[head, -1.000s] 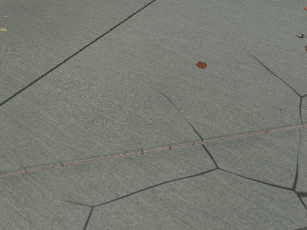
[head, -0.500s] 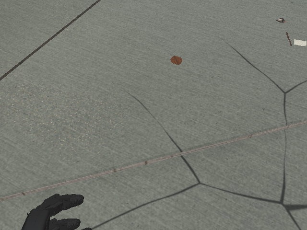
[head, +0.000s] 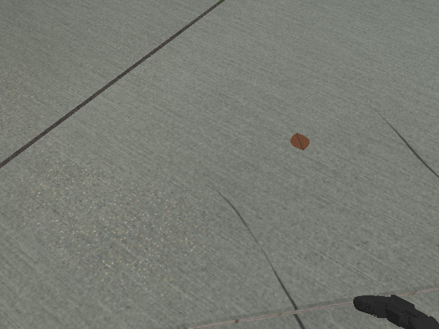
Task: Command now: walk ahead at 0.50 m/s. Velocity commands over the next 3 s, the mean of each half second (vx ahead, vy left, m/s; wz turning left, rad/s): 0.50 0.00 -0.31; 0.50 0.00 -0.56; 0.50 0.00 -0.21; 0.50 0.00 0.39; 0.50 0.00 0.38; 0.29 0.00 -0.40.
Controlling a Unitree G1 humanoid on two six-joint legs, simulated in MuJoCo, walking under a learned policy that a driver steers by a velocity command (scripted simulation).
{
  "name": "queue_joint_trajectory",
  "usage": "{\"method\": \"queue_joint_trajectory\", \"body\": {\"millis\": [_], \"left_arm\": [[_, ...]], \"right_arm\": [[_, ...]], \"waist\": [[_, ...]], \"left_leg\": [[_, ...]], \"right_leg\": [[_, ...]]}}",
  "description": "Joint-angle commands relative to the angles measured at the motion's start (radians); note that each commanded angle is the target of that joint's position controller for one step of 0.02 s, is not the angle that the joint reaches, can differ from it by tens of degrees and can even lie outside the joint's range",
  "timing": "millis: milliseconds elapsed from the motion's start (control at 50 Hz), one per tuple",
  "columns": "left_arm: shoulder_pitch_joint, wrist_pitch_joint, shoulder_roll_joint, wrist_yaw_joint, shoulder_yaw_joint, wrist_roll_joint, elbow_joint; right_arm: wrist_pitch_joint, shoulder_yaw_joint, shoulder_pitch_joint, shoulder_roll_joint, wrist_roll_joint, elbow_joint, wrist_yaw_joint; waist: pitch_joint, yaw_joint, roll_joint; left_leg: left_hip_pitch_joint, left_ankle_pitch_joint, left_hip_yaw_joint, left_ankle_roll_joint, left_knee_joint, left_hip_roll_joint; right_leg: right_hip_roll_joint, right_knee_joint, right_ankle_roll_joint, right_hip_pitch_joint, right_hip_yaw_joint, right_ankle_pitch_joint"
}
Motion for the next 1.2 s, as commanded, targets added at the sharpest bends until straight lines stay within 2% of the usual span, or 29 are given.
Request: {"method": "queue_joint_trajectory", "body": {"millis": [20,40,60,100,160,220,340,440,480,520,540,560,580,600,620,640,660,720,780,840,900,960,980,1000,1020,1040,1080,1120,1200], "left_arm": [[0.026,-0.059,0.105,-0.014,0.015,0.011,-0.083],[-0.048,-0.069,0.150,-0.028,0.034,-0.023,-0.111],[-0.113,-0.070,0.137,-0.028,0.030,-0.030,-0.130],[-0.116,-0.045,0.106,-0.017,0.037,-0.028,-0.135],[-0.073,0.003,0.067,-0.004,0.034,-0.027,-0.114],[-0.151,0.008,0.072,0.001,0.040,-0.013,-0.142],[-0.313,0.006,0.047,-0.028,0.033,-0.011,-0.190],[-0.390,0.013,0.060,-0.054,0.035,-0.014,-0.248],[-0.325,0.015,0.089,-0.058,0.053,-0.010,-0.254],[-0.034,0.015,0.192,-0.046,0.116,-0.017,-0.175],[0.070,0.023,0.294,-0.024,0.146,-0.022,-0.157],[0.035,0.010,0.372,-0.024,0.145,-0.013,-0.193],[0.052,-0.006,0.272,-0.033,0.123,-0.008,-0.198],[0.046,-0.015,0.220,-0.032,0.109,-0.002,-0.181],[-0.022,-0.018,0.177,-0.031,0.095,-0.005,-0.191],[-0.088,-0.017,0.136,-0.028,0.080,-0.003,-0.209],[-0.119,-0.014,0.116,-0.023,0.069,0.009,-0.226],[-0.103,-0.009,0.133,-0.006,0.070,-0.001,-0.225],[-0.087,-0.001,0.137,0.014,0.070,-0.004,-0.230],[-0.013,-0.006,0.148,0.021,0.074,-0.010,-0.207],[0.017,-0.003,0.163,0.023,0.076,-0.017,-0.195],[-0.059,-0.001,0.158,0.023,0.074,-0.014,-0.227],[-0.099,-0.002,0.115,0.022,0.060,-0.003,-0.259],[0.005,-0.008,0.035,0.023,0.042,-0.019,-0.292],[0.054,-0.017,0.059,0.006,0.037,-0.021,-0.272],[0.018,-0.013,0.124,-0.009,0.059,-0.033,-0.254],[-0.119,-0.008,0.108,-0.014,0.051,-0.008,-0.295],[-0.122,-0.001,0.079,-0.018,0.048,-0.017,-0.294],[-0.163,-0.003,0.021,-0.019,0.017,-0.005,-0.293]], "right_arm": [[0.002,-0.094,0.440,-0.261,-0.015,0.039,-0.026],[0.000,-0.077,0.346,-0.214,-0.008,0.037,-0.030],[0.001,-0.069,0.283,-0.181,-0.003,0.037,-0.031],[-0.014,-0.054,0.196,-0.118,-0.013,0.053,-0.021],[-0.037,-0.062,0.170,-0.116,-0.013,0.079,-0.019],[-0.043,-0.078,0.203,-0.158,-0.023,0.109,-0.034],[-0.018,-0.094,0.244,-0.210,-0.013,0.135,-0.055],[0.021,-0.110,0.265,-0.240,0.009,0.159,-0.051],[0.033,-0.118,0.238,-0.268,0.021,0.157,-0.053],[0.044,-0.108,0.232,-0.245,0.023,0.147,-0.054],[0.031,-0.079,0.244,-0.165,-0.014,0.118,-0.052],[-0.008,-0.046,0.282,-0.072,-0.014,0.060,-0.046],[-0.045,-0.063,0.163,-0.167,0.027,0.055,-0.036],[-0.061,-0.062,0.113,-0.167,0.047,0.041,-0.031],[-0.068,-0.058,0.105,-0.156,0.024,0.047,-0.038],[-0.063,-0.065,0.101,-0.165,-0.003,0.048,-0.043],[-0.050,-0.069,0.117,-0.165,-0.004,0.046,-0.037],[-0.016,-0.059,0.124,-0.119,-0.013,0.018,-0.029],[-0.012,-0.034,-0.003,-0.078,-0.034,-0.045,-0.032],[-0.024,-0.024,-0.127,-0.060,-0.014,-0.083,-0.029],[-0.033,-0.043,-0.148,-0.112,0.016,-0.097,-0.021],[-0.040,-0.091,0.058,-0.194,0.003,-0.052,-0.024],[-0.040,-0.107,0.222,-0.233,-0.012,-0.031,-0.031],[-0.028,-0.130,0.370,-0.315,-0.040,-0.005,-0.035],[-0.027,-0.111,0.350,-0.246,-0.035,-0.007,-0.036],[-0.018,-0.092,0.280,-0.169,-0.009,-0.008,-0.047],[-0.004,-0.078,0.218,-0.130,-0.003,0.023,-0.047],[-0.017,-0.075,0.173,-0.115,-0.017,0.033,-0.036],[-0.019,-0.095,0.146,-0.182,0.009,0.062,-0.027]], "waist": [[-0.463,-0.199,0.243],[-0.273,-0.164,0.182],[-0.169,-0.135,0.089],[-0.062,-0.051,0.078],[-0.026,-0.020,0.100],[-0.005,-0.035,0.070],[0.036,-0.101,0.067],[0.074,-0.123,0.073],[0.017,-0.071,0.107],[-0.147,0.075,0.051],[-0.194,0.089,-0.137],[-0.330,-0.001,-0.304],[-0.346,0.086,-0.116],[-0.231,0.076,-0.101],[-0.154,0.030,-0.004],[-0.113,-0.007,-0.010],[-0.086,-0.039,-0.041],[-0.051,-0.072,-0.030],[-0.006,-0.050,-0.021],[-0.011,0.003,-0.067],[-0.023,-0.003,-0.109],[-0.139,-0.125,-0.159],[-0.273,-0.204,-0.121],[-0.478,-0.184,0.196],[-0.491,-0.150,0.370],[-0.286,-0.141,0.254],[-0.075,-0.100,0.086],[-0.018,-0.042,0.087],[-0.021,-0.032,0.114]], "left_leg": [[0.943,-0.352,-0.915,0.271,-0.415,0.364],[0.800,-0.379,-0.749,0.229,-0.413,0.358],[0.640,-0.339,-0.587,0.197,-0.428,0.327],[0.416,-0.217,-0.381,0.147,-0.500,0.246],[0.322,-0.094,-0.191,0.150,-0.578,0.215],[0.378,-0.026,-0.112,0.158,-0.607,0.236],[0.506,0.003,0.023,0.125,-0.608,0.260],[0.673,0.092,0.069,0.085,-0.528,0.312],[0.698,0.460,0.108,0.060,-0.374,0.303],[0.560,0.620,0.172,-0.007,0.045,0.211],[0.257,0.111,0.162,-0.066,0.379,0.150],[-0.113,-0.471,-0.018,-0.128,0.708,-0.058],[-0.237,-0.414,-0.173,-0.108,0.785,-0.015],[-0.302,-0.347,-0.156,-0.077,0.781,0.030],[-0.261,-0.262,-0.154,-0.064,0.704,0.080],[-0.190,-0.216,-0.151,-0.065,0.643,0.103],[-0.140,-0.193,-0.147,-0.069,0.651,0.111],[-0.213,-0.182,-0.118,-0.094,0.692,0.106],[-0.175,-0.071,-0.059,-0.123,0.442,0.082],[-0.066,0.058,-0.036,-0.124,0.140,0.022],[0.004,0.069,-0.059,-0.105,-0.042,-0.016],[0.314,0.023,-0.031,-0.044,-0.146,-0.069],[0.603,0.016,-0.135,0.017,-0.127,0.043],[0.975,-0.290,-0.632,0.184,-0.232,0.314],[0.969,-0.488,-0.991,0.247,-0.422,0.400],[0.812,-0.637,-0.867,0.225,-0.427,0.384],[0.519,-0.450,-0.578,0.172,-0.443,0.301],[0.352,-0.289,-0.414,0.135,-0.487,0.221],[0.257,-0.092,-0.197,0.156,-0.540,0.172]], "right_leg": [[0.081,0.855,-0.022,-0.652,0.177,-0.091],[0.030,0.945,-0.029,-0.760,0.164,-0.066],[-0.029,0.919,-0.040,-0.755,0.122,0.008],[-0.096,0.809,-0.041,-0.657,0.119,0.100],[-0.094,0.724,-0.010,-0.592,0.109,0.140],[-0.101,0.635,0.019,-0.688,0.137,0.255],[-0.096,0.320,0.032,-0.691,0.047,0.401],[-0.080,0.188,-0.030,-0.694,-0.016,0.254],[-0.016,0.163,-0.067,-0.559,-0.075,0.159],[0.102,0.061,-0.126,-0.126,-0.120,0.240],[-0.090,0.011,-0.193,0.127,0.201,0.259],[-0.315,-0.165,-0.409,0.378,0.803,0.107],[-0.329,-0.251,-0.392,0.390,0.828,0.061],[-0.299,-0.219,-0.352,0.313,0.682,0.102],[-0.251,-0.201,-0.304,0.160,0.553,0.177],[-0.206,-0.210,-0.281,0.030,0.463,0.259],[-0.181,-0.239,-0.280,-0.057,0.423,0.304],[-0.151,-0.260,-0.285,-0.147,0.357,0.387],[-0.089,-0.294,-0.251,-0.265,0.267,0.456],[-0.071,-0.300,-0.223,-0.245,0.256,0.441],[-0.138,-0.267,-0.208,-0.119,0.336,0.462],[-0.098,-0.048,-0.136,-0.091,0.324,0.787],[-0.037,0.193,-0.090,-0.217,0.282,0.744],[0.115,0.608,-0.012,-0.568,0.193,0.330],[0.122,0.812,-0.003,-0.707,0.246,-0.142],[0.065,0.945,0.004,-0.794,0.220,-0.094],[-0.004,0.921,-0.012,-0.769,0.131,-0.004],[-0.044,0.811,-0.025,-0.645,0.135,0.012],[-0.046,0.377,-0.018,-0.458,0.043,0.019]]}}
Next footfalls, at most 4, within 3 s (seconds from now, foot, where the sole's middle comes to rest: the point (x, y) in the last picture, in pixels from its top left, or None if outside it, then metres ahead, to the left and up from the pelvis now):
0.50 right None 0.40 -0.19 -0.73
0.98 left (278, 223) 0.77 -0.12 -0.69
1.38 right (372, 239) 0.73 -0.41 -0.69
1.90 left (346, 143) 1.13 -0.39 -0.69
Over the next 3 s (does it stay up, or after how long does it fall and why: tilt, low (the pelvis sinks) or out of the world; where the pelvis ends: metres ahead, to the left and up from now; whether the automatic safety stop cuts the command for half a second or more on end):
stays up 1.45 -0.53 0.08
